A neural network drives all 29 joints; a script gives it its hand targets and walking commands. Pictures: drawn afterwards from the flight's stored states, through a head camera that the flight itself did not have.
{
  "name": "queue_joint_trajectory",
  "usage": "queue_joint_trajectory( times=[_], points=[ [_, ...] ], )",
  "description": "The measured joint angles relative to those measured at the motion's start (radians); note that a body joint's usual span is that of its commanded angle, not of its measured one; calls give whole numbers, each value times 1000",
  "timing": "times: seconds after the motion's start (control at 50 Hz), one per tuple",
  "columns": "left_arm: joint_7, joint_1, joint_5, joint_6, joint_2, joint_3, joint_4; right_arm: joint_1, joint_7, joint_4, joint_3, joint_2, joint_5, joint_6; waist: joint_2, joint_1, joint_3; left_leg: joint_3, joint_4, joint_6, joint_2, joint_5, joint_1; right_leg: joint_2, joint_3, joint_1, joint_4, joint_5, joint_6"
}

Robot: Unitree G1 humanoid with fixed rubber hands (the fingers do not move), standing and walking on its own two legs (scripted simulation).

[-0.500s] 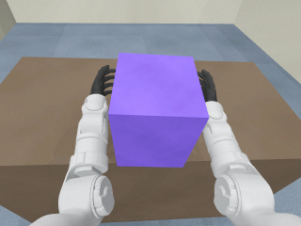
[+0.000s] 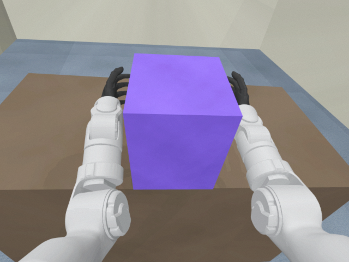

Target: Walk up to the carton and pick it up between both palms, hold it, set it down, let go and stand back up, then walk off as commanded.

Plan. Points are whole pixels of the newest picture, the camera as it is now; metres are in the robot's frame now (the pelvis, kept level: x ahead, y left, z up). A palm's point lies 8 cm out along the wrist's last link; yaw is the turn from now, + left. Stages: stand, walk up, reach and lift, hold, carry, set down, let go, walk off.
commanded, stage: reach and lift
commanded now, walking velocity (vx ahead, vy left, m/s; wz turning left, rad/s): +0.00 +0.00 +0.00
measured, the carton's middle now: (175, 124) +0.38 +0.00 +0.14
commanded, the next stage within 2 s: hold in 1.60 s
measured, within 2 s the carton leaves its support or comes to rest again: neither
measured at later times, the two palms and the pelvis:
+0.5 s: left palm (116, 86) +0.40 +0.13 +0.23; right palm (251, 84) +0.40 -0.16 +0.25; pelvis +0.01 -0.01 +0.00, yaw +0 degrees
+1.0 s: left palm (113, 67) +0.39 +0.14 +0.27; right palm (258, 71) +0.39 -0.16 +0.28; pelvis +0.00 -0.01 +0.00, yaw -1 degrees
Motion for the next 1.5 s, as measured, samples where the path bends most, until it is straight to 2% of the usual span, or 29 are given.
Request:
queue_joint_trajectory(
  times=[0.08, 0.16, 0.26, 0.3, 0.34, 0.48, 0.56, 0.66, 0.74, 0.9, 1.04, 1.18, 1.28, 1.4, 1.5],
  points=[
    [21, 21, -14, 48, 0, -31, -26, 6, 12, 18, 2, -5, 24, 14, 20, -15, -14, -4, 17, 6, -7, -5, -33, -7, -6, -22, 0, 2, 7],
    [69, 45, -59, 64, -2, -79, -70, 21, 11, -18, 44, -24, 64, 21, 52, -22, -30, -3, 35, 9, -7, -14, -61, -8, -5, -41, -2, 4, 12],
    [121, 53, -103, 98, -3, -120, -123, 16, 1, -73, 134, -73, 127, 63, 80, -23, -64, 4, 47, 10, 0, -30, -67, 0, 3, -45, -5, 0, 12],
    [128, 47, -106, 115, -6, -118, -140, 2, -8, -90, 169, -94, 159, 90, 83, -20, -75, 7, 46, 8, 5, -35, -56, 4, 6, -35, -8, -3, 9],
    [117, 25, -91, 132, -13, -90, -138, -31, -11, -80, 179, -105, 173, 118, 80, -20, -75, 7, 45, 4, 9, -40, -37, 9, 7, -17, -7, -8, 6],
    [27, -11, -15, 223, -26, 7, -170, -113, -21, -34, 196, -107, 207, 213, 45, -25, -52, -3, 20, -11, 19, -32, 14, 20, -1, 24, -6, -18, -11],
    [-5, 27, -19, 242, -19, 21, -213, -98, -47, -63, 220, -91, 228, 243, 39, -39, -43, -11, 24, -18, 23, -28, 6, 25, -7, 19, -2, -16, -16],
    [6, 80, -65, 239, -7, -5, -284, -52, -79, -160, 243, -80, 258, 258, 56, -61, -46, -19, 54, -20, 26, -34, -27, 28, -11, -5, 11, -15, -17],
    [14, 41, -77, 252, -1, -6, -266, -61, -82, -181, 218, -83, 251, 283, 78, -56, -52, -12, 61, -15, 23, -32, -40, 25, -2, -26, 31, -16, -14],
    [17, -111, -75, 271, 26, 32, -124, -174, -78, -107, 195, -117, 220, 338, 111, -14, -91, 11, 31, -4, 9, -8, -60, 13, 25, -79, 53, -14, -8],
    [4, -157, -92, 284, 60, 52, -30, -245, -87, -22, 206, -123, 213, 380, 88, -3, -132, 3, 20, -11, 13, -10, -73, 19, 21, -89, 44, -19, -14],
    [8, -81, -136, 313, 84, -21, -112, -222, -117, -69, 252, -128, 300, 406, 49, -38, -172, -22, 58, -27, 30, -47, -81, 38, 3, -66, 29, -35, -24],
    [7, -57, -118, 353, 63, -22, -176, -222, -125, -91, 251, -139, 348, 434, 51, -57, -164, -28, 80, -29, 34, -72, -56, 43, 4, -34, 36, -51, -25],
    [-8, -67, -87, 403, 48, -13, -218, -227, -128, -117, 283, -164, 383, 471, 100, -52, -133, -14, 74, -23, 28, -71, -34, 38, 23, -26, 49, -55, -19],
    [-15, -81, -85, 404, 44, 13, -217, -220, -145, -157, 335, -181, 395, 496, 156, -28, -118, -2, 56, -17, 23, -53, -36, 35, 40, -39, 46, -41, -14]
  ],
)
